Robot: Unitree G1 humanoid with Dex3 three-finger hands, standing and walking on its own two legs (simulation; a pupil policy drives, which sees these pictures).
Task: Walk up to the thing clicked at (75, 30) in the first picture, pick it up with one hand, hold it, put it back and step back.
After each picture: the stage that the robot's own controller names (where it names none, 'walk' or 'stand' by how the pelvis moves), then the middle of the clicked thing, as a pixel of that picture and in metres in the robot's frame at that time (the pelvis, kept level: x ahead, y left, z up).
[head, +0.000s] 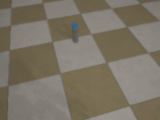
stand; (75, 33) +1.49 +0.12 -0.66
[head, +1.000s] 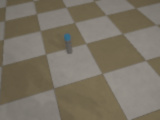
walk; (68, 44) +1.35 +0.29 -0.65
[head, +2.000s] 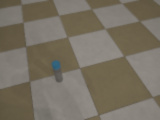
walk; (57, 72) +0.87 +0.30 -0.65
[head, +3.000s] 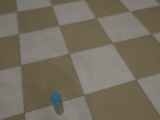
walk; (57, 104) +0.54 +0.23 -0.62
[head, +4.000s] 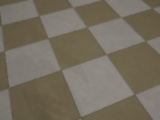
stand; out of the picture +0.33 +0.25 -0.64
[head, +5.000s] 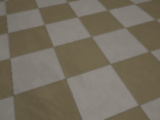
stand; out of the picture +0.32 +0.21 -0.66
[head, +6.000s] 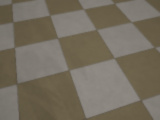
stand; out of the picture +0.35 +0.20 -0.65
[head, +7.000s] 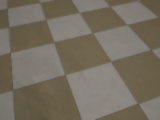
stand; out of the picture +0.32 +0.22 -0.66
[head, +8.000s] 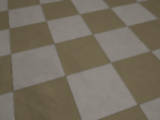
stand; out of the picture +0.32 +0.22 -0.66
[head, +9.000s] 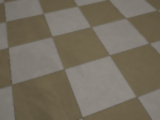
go down; out of the picture +0.34 +0.22 -0.65
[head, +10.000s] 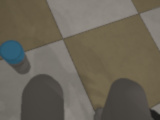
go down; (18, 60) +0.40 +0.27 -0.23
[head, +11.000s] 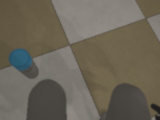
close in; (26, 66) +0.39 +0.27 -0.26
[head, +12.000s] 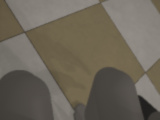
close in; out of the picture +0.37 +0.30 -0.15
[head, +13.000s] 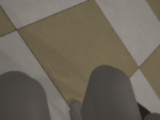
close; out of the picture +0.38 +0.31 -0.15
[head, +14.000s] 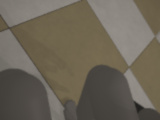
lift; out of the picture +0.35 +0.31 -0.15
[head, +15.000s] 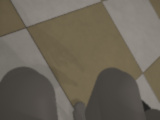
lift; out of the picture +0.29 +0.35 -0.14
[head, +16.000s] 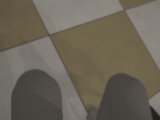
lift; out of the picture +0.26 +0.38 -0.10
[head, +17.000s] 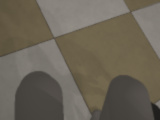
lift; out of the picture +0.28 +0.38 -0.08
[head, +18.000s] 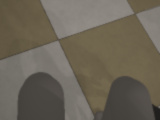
lift; out of the picture +0.29 +0.37 -0.08
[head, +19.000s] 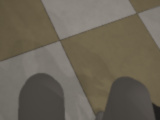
lift; out of the picture +0.29 +0.36 -0.08
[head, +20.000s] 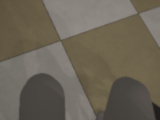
lift; out of the picture +0.30 +0.38 -0.07
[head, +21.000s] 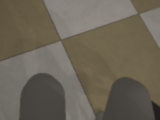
lift; out of the picture +0.30 +0.38 -0.08
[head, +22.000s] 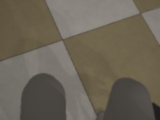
lift; out of the picture +0.30 +0.38 -0.09
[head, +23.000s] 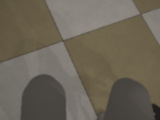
lift; out of the picture +0.30 +0.38 -0.08
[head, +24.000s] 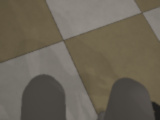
lift; out of the picture +0.31 +0.38 -0.09
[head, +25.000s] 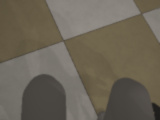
lift; out of the picture +0.30 +0.38 -0.09
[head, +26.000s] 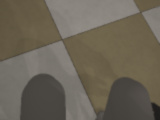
lift; out of the picture +0.30 +0.38 -0.10
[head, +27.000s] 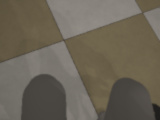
lift; out of the picture +0.30 +0.37 -0.10
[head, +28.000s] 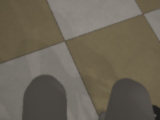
lift; out of the picture +0.30 +0.38 -0.09
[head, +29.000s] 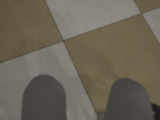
lift; out of the picture +0.30 +0.38 -0.09
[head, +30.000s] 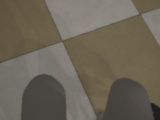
lift; out of the picture +0.31 +0.38 -0.10
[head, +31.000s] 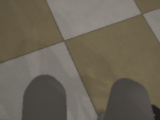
lift; out of the picture +0.31 +0.38 -0.10
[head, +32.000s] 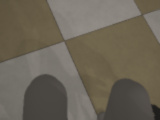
lift; out of the picture +0.30 +0.38 -0.10
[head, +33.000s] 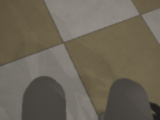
lift; out of the picture +0.30 +0.38 -0.10
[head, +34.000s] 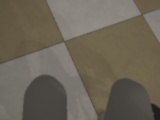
lift; out of the picture +0.30 +0.38 -0.11
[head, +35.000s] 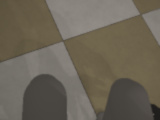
lift; out of the picture +0.30 +0.38 -0.11
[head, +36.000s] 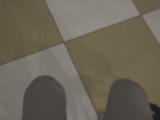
lift; out of the picture +0.30 +0.37 -0.11
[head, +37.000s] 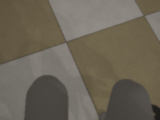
lift; out of the picture +0.30 +0.39 -0.11
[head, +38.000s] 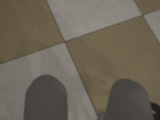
lift; out of the picture +0.29 +0.39 -0.11
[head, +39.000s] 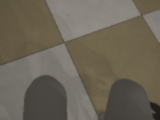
lift; out of the picture +0.29 +0.38 -0.12
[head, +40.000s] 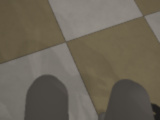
lift; out of the picture +0.30 +0.39 -0.12
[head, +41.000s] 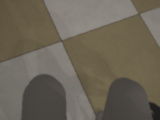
lift; out of the picture +0.29 +0.38 -0.13
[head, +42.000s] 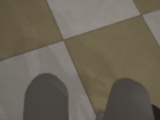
lift; out of the picture +0.30 +0.40 -0.13
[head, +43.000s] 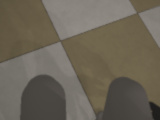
lift; out of the picture +0.31 +0.38 -0.14
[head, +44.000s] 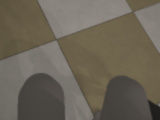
lift; out of the picture +0.28 +0.37 -0.17
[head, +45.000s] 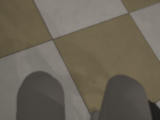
lift; out of the picture +0.29 +0.37 -0.16
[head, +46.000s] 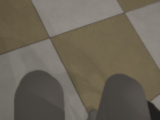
lift; out of the picture +0.28 +0.40 -0.16
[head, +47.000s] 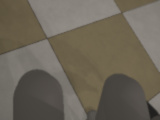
lift; out of the picture +0.28 +0.40 -0.15
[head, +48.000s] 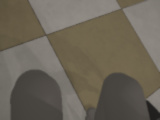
lift; out of the picture +0.27 +0.40 -0.15
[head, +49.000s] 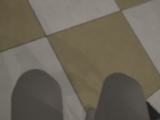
lift; out of the picture +0.28 +0.40 -0.15
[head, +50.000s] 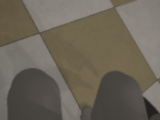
lift; out of the picture +0.28 +0.41 -0.15
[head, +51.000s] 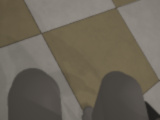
lift; out of the picture +0.28 +0.40 -0.15
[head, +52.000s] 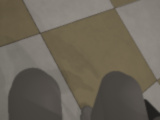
lift; out of the picture +0.27 +0.41 -0.15
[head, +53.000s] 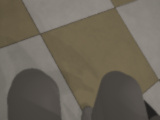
lift; out of the picture +0.28 +0.41 -0.15
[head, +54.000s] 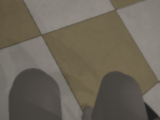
lift; out of the picture +0.28 +0.40 -0.15
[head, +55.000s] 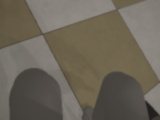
lift; out of the picture +0.27 +0.40 -0.15
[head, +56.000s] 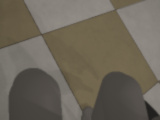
lift; out of the picture +0.27 +0.41 -0.15
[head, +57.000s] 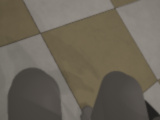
lift; out of the picture +0.27 +0.41 -0.15
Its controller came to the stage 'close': yes
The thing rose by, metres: 0.12
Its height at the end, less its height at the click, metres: +0.00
